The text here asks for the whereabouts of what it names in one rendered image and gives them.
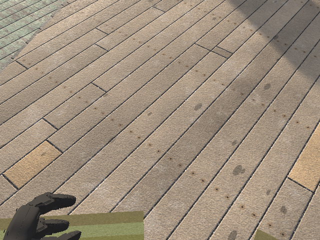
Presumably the left robot hand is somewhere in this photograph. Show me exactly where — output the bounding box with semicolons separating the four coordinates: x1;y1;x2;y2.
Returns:
3;192;82;240

